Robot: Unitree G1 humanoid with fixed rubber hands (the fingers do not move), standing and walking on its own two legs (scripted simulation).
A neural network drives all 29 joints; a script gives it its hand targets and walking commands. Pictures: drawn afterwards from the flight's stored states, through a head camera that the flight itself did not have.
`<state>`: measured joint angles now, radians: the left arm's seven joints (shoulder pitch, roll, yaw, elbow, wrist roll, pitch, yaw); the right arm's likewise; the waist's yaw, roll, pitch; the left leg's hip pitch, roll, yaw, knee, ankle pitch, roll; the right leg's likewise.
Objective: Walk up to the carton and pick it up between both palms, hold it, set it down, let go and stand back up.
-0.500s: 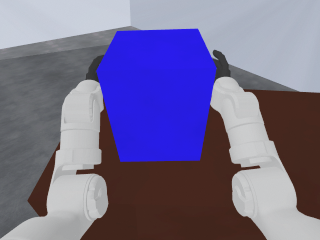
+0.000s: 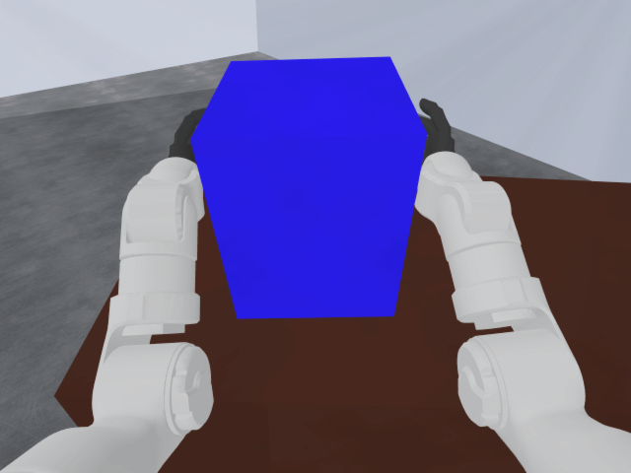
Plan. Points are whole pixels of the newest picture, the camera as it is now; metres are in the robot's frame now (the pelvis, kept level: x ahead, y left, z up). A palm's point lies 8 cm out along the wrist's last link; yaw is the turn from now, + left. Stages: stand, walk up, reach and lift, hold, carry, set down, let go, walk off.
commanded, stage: hold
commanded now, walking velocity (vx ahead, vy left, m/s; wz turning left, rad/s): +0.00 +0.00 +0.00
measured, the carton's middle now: (312, 189) +0.40 +0.00 +0.21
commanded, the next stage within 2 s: none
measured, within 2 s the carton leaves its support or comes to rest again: neither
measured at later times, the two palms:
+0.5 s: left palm (186, 171) +0.38 +0.15 +0.24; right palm (435, 164) +0.38 -0.14 +0.26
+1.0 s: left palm (186, 171) +0.38 +0.15 +0.24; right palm (435, 164) +0.38 -0.14 +0.26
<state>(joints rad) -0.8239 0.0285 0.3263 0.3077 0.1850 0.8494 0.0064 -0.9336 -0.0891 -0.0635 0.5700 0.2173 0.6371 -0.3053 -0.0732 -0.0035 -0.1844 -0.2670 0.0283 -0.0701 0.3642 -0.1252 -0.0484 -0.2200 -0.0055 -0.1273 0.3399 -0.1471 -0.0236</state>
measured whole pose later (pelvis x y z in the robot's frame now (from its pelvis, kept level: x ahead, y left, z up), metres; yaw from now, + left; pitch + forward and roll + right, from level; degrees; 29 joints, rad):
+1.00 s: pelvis +0.00 +0.00 +0.00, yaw +0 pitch +2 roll -1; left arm -0.82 0.03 0.33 0.31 0.19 0.85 0.01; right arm -0.93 -0.09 -0.06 0.57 0.22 0.64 -0.30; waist -0.07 0.00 -0.18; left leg -0.27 0.03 -0.07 0.36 -0.13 -0.05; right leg -0.22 -0.01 -0.13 0.34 -0.15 -0.02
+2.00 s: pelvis +0.00 +0.00 +0.00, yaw +0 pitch +2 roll -1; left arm -0.82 0.03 0.33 0.31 0.19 0.85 0.01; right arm -0.93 -0.09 -0.06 0.57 0.22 0.64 -0.30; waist -0.07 0.00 -0.18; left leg -0.27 0.03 -0.07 0.36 -0.13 -0.05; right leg -0.22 -0.01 -0.13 0.34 -0.15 -0.02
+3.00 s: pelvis +0.00 +0.00 +0.00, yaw +0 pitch +2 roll -1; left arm -0.82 0.03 0.33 0.31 0.19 0.85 0.01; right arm -0.93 -0.09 -0.06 0.57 0.22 0.64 -0.30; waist -0.07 0.00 -0.18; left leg -0.27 0.03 -0.07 0.36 -0.13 -0.05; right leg -0.22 -0.01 -0.13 0.34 -0.15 -0.02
